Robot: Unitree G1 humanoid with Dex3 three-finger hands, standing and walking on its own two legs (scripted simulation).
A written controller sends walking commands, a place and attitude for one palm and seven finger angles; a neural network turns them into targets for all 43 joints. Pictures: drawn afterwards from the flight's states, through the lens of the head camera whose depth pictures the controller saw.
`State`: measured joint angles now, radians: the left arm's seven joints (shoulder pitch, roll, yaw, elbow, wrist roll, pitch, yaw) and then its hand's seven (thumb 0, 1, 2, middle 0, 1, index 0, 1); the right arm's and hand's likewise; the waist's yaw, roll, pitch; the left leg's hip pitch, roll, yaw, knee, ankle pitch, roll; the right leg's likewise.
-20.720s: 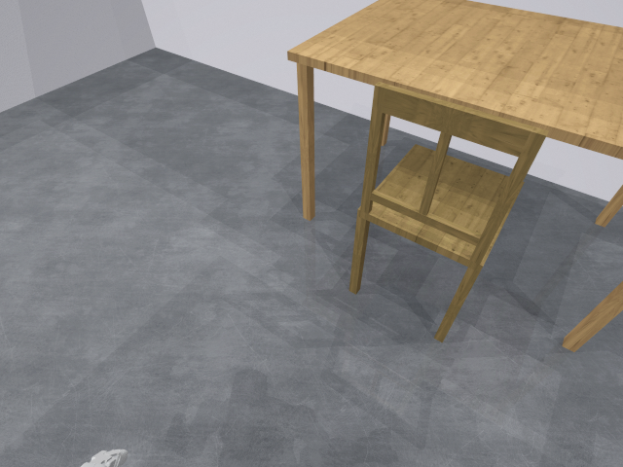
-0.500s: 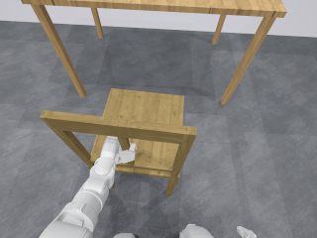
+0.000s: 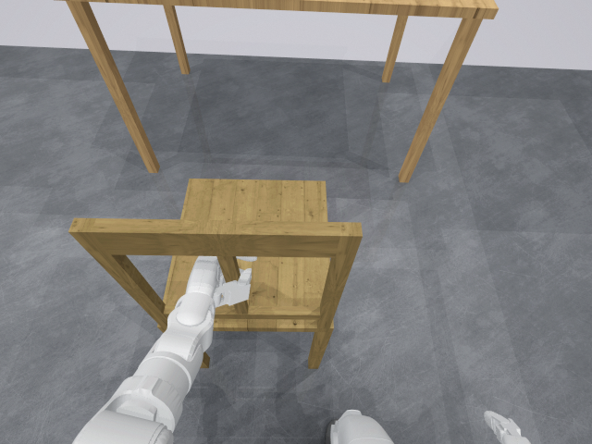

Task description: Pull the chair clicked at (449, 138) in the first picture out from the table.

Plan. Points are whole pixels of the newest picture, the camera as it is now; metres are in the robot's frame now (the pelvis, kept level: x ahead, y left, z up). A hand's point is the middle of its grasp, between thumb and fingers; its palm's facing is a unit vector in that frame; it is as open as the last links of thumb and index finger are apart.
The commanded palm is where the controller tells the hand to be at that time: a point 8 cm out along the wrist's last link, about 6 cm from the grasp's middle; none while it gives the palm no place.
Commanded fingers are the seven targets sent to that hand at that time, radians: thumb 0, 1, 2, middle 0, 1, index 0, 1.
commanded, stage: stop walking, hand still on the chair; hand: left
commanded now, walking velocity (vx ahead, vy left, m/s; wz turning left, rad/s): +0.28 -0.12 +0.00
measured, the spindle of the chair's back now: (235, 285) +0.36 +0.11 -0.11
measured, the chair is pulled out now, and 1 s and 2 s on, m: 0.58 0.68 0.68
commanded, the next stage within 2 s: open the thumb and straighten the fingers in 0.88 s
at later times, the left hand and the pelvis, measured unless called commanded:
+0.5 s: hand (233, 350) +0.24 +0.09 -0.06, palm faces -0.05 -0.99 -0.14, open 5.3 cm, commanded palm +0.23 +0.15 -0.05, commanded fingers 0.00 0.90 0.90 -0.50 -1.45 -0.50 -1.45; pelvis -0.03 -0.01 +0.01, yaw -1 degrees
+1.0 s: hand (231, 351) +0.24 +0.10 -0.06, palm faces -0.09 -0.99 -0.13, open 5.3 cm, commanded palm +0.22 +0.15 -0.04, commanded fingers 0.00 0.66 0.78 -0.50 -1.45 -0.50 -1.45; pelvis -0.02 +0.00 +0.01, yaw -2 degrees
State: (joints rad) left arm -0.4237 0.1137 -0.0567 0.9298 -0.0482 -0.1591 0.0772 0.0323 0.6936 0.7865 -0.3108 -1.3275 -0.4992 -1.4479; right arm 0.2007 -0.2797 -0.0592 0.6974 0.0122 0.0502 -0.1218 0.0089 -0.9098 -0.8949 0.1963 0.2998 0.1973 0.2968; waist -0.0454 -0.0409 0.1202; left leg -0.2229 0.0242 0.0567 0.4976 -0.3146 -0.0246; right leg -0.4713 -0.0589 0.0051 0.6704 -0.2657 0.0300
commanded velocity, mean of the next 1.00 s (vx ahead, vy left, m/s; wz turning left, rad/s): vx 0.06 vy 0.01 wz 0.00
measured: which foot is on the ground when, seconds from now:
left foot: down 0.00-1.00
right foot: up 0.00-0.12, down 0.14-1.00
